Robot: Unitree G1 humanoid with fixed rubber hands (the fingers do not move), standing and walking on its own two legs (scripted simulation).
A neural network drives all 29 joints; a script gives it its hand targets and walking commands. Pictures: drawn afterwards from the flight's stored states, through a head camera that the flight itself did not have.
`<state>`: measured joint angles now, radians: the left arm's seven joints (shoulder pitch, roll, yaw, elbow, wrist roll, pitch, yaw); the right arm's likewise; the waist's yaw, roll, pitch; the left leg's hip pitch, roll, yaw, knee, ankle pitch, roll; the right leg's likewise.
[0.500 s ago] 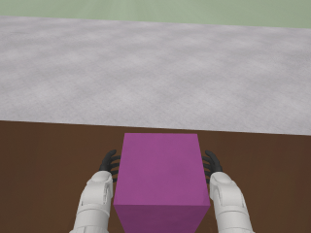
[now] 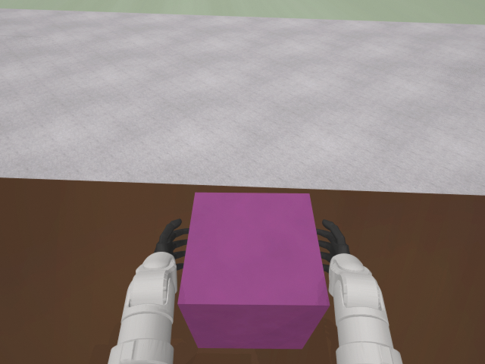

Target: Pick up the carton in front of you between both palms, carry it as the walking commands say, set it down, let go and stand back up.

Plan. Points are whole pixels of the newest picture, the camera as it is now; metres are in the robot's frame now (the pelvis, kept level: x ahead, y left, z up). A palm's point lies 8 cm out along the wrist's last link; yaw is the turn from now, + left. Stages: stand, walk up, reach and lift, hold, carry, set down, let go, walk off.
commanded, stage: reach and lift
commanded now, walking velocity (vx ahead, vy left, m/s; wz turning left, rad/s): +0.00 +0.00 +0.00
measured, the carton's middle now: (251, 274) +0.31 +0.00 -0.04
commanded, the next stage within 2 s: hold in 0.42 s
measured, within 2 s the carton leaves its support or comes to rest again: neither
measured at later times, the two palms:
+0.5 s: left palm (161, 257) +0.29 +0.15 +0.04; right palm (338, 255) +0.30 -0.15 +0.04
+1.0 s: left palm (161, 256) +0.29 +0.15 +0.05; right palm (342, 256) +0.29 -0.15 +0.05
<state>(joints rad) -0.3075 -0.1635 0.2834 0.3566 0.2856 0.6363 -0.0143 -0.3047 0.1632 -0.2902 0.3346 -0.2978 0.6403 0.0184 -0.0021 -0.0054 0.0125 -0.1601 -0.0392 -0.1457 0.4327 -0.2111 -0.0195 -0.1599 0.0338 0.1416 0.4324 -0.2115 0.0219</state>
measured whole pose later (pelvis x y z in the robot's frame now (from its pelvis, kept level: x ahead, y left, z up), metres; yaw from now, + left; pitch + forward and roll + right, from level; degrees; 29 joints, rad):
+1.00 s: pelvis +0.00 +0.00 +0.00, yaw +0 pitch -7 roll +0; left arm -0.30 -0.16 0.26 0.28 0.28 0.75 -0.02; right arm -0.31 0.16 -0.26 0.27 -0.30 0.76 0.02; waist 0.00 0.00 0.02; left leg -0.06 -0.03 -0.14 0.38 -0.20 -0.02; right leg -0.06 0.03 0.13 0.38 -0.20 0.02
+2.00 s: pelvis +0.36 +0.04 -0.02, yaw -2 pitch +5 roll +1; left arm 0.02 -0.13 0.07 -0.52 0.00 1.22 0.15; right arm 0.02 0.13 -0.04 -0.51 -0.03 1.19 -0.14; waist 0.00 -0.03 -0.11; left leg -0.42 0.02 0.25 0.58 -0.26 0.09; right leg -0.30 -0.07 -0.05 1.08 -0.43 0.00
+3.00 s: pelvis +1.01 +0.00 -0.04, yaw -2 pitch +3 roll +1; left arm -0.54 -0.06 0.26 0.00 0.00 1.05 0.17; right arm -0.55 0.10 -0.26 0.00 -0.03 1.04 -0.18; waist -0.05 -0.03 0.02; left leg -0.56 -0.04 0.17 0.66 -0.18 0.14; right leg -0.24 0.04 -0.05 1.16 -0.51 -0.06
